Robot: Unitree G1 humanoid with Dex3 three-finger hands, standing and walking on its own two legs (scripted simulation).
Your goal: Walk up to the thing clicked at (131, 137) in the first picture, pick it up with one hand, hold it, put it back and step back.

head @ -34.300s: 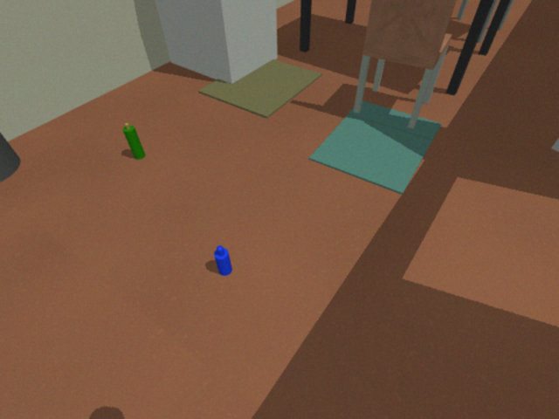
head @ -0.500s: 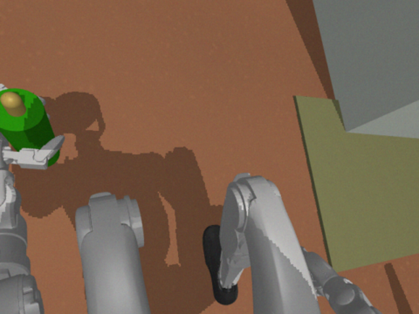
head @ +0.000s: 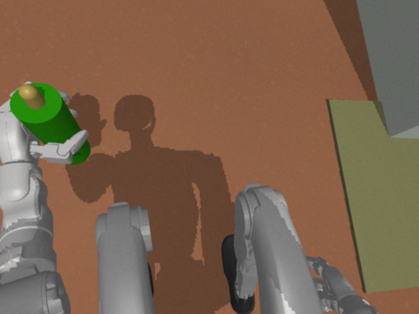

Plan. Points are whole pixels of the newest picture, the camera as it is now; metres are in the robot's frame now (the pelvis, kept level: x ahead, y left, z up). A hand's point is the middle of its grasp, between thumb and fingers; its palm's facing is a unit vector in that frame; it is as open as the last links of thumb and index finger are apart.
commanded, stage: settle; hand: left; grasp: from the side
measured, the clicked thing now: (55, 127) +0.45 +0.24 -0.05
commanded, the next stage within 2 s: lift in 0.64 s
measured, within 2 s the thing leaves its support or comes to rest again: neither
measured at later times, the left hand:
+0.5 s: hand (54, 130) +0.44 +0.23 -0.02, palm faces +0.12 -0.99 -0.07, open 8.9 cm
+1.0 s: hand (51, 124) +0.44 +0.23 +0.01, palm faces +0.10 -0.99 -0.06, open 8.9 cm
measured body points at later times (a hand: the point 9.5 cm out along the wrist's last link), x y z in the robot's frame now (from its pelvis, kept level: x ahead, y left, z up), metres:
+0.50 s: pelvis +0.00 +0.00 +0.02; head +0.20 +0.05 +0.42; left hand +0.43 +0.29 -0.01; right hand +0.13 -0.27 -0.10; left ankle +0.07 +0.13 -0.32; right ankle +0.10 -0.13 -0.32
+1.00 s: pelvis +0.00 +0.00 +0.04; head +0.20 +0.04 +0.44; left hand +0.42 +0.28 +0.01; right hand +0.12 -0.27 -0.09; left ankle +0.07 +0.13 -0.32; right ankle +0.10 -0.13 -0.32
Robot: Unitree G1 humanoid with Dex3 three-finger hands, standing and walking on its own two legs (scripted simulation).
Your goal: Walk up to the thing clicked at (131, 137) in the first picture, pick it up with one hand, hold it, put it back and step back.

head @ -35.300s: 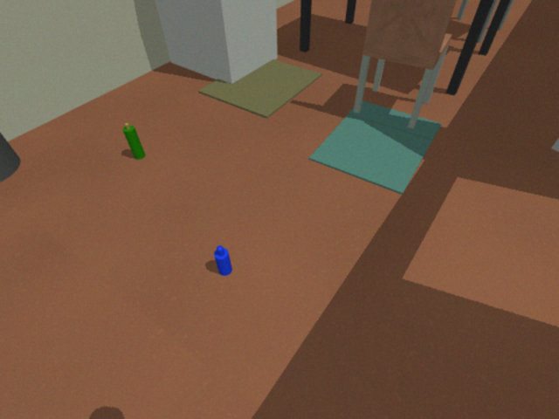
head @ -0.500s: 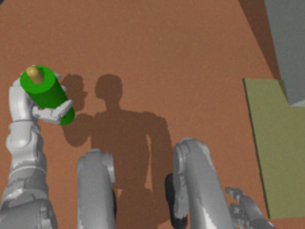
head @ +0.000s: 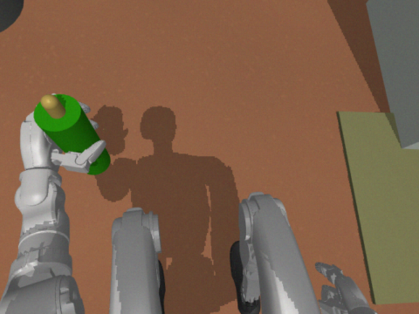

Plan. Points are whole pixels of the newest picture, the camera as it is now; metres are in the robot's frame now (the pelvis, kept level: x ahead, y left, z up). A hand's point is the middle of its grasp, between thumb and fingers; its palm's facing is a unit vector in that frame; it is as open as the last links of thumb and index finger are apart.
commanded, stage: lift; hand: left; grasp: from the side
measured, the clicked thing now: (76, 137) +0.45 +0.21 -0.03
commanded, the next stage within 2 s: hold in 1.92 s
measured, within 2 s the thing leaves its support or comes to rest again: neither
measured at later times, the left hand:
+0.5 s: hand (35, 115) +0.42 +0.20 +0.11, palm faces +0.07 -1.00 -0.06, open 8.9 cm
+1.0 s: hand out of the picture +0.40 +0.20 +0.26, palm faces +0.09 -0.99 -0.04, open 8.9 cm
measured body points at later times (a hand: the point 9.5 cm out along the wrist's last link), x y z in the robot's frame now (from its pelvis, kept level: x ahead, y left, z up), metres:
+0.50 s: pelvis +0.02 +0.00 +0.11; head +0.19 +0.02 +0.52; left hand +0.41 +0.26 +0.11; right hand +0.17 -0.26 -0.02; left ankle +0.08 +0.13 -0.36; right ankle +0.10 -0.13 -0.36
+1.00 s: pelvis +0.05 +0.01 +0.24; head +0.15 +0.03 +0.68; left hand +0.39 +0.26 +0.27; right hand +0.20 -0.24 +0.14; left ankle +0.08 +0.13 -0.36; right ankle +0.09 -0.13 -0.36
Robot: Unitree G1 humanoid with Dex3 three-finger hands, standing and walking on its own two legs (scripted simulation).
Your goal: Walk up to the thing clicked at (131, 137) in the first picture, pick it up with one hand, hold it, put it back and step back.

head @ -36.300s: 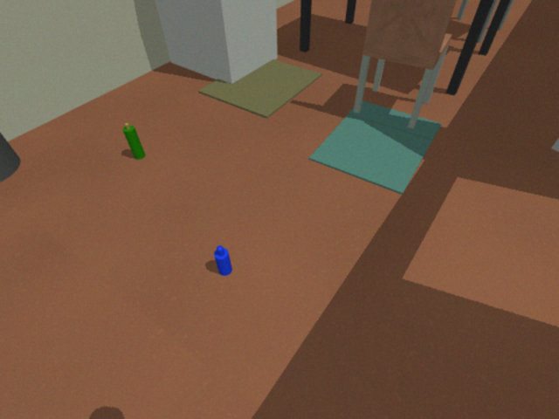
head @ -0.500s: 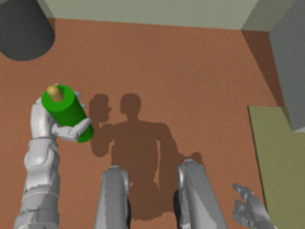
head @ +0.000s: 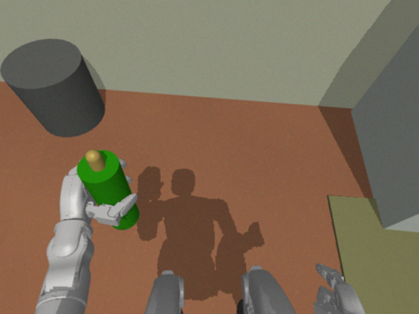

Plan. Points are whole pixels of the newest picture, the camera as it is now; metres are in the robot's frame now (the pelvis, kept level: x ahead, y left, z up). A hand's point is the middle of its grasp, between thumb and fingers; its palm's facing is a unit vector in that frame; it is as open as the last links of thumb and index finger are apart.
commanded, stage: lift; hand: left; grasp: from the side
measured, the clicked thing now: (111, 190) +0.35 +0.19 +0.02
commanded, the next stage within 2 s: hold in 0.92 s
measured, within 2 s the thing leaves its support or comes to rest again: neither
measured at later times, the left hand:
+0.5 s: hand (109, 173) +0.35 +0.17 +0.08, palm faces +0.05 -1.00 -0.05, open 8.9 cm
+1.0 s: hand (109, 164) +0.36 +0.17 +0.11, palm faces +0.04 -1.00 -0.01, open 8.9 cm
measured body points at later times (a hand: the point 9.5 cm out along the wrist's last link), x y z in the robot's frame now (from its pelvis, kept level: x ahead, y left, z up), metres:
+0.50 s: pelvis +0.02 +0.00 +0.06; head +0.10 +0.01 +0.50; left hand +0.35 +0.23 +0.09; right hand +0.15 -0.25 -0.05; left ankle +0.03 +0.12 -0.60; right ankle +0.04 -0.14 -0.60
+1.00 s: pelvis +0.03 -0.01 +0.08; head +0.09 +0.01 +0.53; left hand +0.35 +0.22 +0.11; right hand +0.16 -0.25 -0.02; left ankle +0.03 +0.12 -0.60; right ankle +0.04 -0.14 -0.60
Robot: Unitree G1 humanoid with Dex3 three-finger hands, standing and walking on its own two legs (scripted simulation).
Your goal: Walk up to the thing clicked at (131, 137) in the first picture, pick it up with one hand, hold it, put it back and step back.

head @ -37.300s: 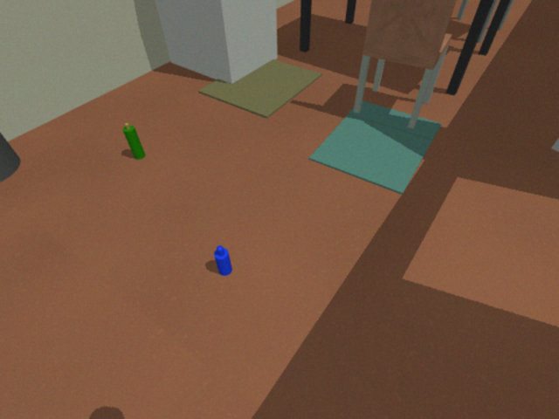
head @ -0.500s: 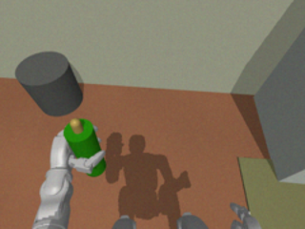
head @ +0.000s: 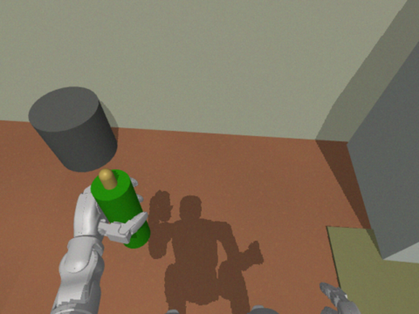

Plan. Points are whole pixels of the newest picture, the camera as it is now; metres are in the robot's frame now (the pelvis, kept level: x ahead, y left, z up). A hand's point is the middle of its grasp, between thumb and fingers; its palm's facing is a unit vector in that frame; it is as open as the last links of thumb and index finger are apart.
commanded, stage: hold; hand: left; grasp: from the side
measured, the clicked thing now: (122, 208) +0.32 +0.18 +0.03
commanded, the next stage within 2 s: none
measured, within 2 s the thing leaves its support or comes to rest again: neither
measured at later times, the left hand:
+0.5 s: hand (125, 210) +0.31 +0.17 +0.04, palm faces +0.03 -1.00 -0.03, open 8.9 cm
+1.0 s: hand (124, 210) +0.31 +0.16 +0.05, palm faces +0.03 -1.00 -0.02, open 8.9 cm
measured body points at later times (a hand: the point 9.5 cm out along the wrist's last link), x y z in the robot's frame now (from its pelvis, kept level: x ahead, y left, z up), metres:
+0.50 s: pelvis +0.00 +0.00 +0.01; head +0.04 +0.01 +0.46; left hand +0.31 +0.22 +0.05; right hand +0.12 -0.25 -0.10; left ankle +0.00 +0.13 -0.69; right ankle +0.01 -0.13 -0.69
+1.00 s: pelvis +0.00 +0.00 +0.02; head +0.04 +0.01 +0.46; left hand +0.30 +0.22 +0.05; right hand +0.12 -0.25 -0.09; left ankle +0.00 +0.13 -0.69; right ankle +0.01 -0.13 -0.69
